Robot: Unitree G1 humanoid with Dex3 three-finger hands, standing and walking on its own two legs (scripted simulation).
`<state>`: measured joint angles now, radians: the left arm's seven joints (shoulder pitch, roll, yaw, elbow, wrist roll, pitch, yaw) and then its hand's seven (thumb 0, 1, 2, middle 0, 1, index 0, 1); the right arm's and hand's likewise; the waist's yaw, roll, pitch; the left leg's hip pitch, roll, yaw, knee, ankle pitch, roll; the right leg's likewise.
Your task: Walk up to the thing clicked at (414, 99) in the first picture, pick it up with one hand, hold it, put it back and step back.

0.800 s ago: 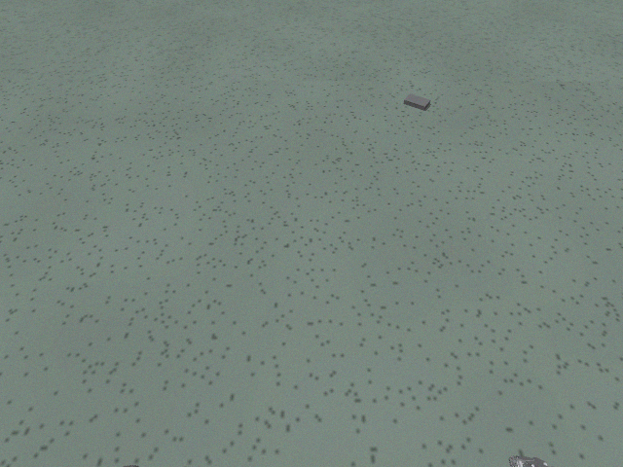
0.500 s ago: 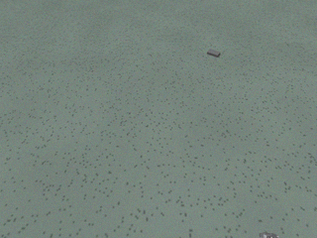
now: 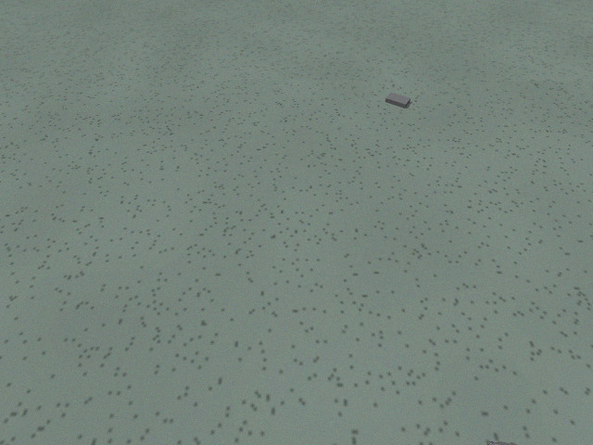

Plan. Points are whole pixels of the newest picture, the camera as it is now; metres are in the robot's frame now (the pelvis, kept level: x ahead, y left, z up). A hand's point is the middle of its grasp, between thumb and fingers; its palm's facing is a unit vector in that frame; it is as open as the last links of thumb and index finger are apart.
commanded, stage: stand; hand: left
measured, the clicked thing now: (397, 100) +2.04 -0.65 -0.77
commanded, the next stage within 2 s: walk up in 0.32 s
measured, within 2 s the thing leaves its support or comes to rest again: neither
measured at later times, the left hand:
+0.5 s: hand out of the picture +0.12 +0.25 -0.15, palm faces -0.17 -0.92 -0.34, open 7.4 cm
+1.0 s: hand (237, 316) +0.34 +0.13 -0.16, palm faces -0.34 -0.88 -0.34, open 7.4 cm
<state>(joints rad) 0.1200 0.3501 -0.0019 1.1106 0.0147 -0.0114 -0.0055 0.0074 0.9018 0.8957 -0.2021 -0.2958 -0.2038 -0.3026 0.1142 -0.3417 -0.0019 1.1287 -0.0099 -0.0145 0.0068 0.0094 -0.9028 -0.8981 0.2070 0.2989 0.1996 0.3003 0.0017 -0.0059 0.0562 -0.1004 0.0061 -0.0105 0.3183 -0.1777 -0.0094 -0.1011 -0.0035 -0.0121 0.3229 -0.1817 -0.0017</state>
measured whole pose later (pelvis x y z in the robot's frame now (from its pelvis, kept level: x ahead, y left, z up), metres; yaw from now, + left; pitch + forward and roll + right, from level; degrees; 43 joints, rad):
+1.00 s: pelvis +0.24 -0.12 -0.01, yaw -21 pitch -1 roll -2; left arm 0.36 0.40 0.06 0.92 0.01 -0.08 -0.07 0.01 0.90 0.90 -0.21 -0.30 -0.21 -0.30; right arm 0.17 -0.43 -0.07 0.89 -0.03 -0.04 0.12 0.01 -0.90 -0.90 0.21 0.30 0.20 0.30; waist 0.05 0.04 0.05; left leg -0.56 0.14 0.00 0.66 -0.12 -0.02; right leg -0.03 0.03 0.00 0.40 -0.35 0.00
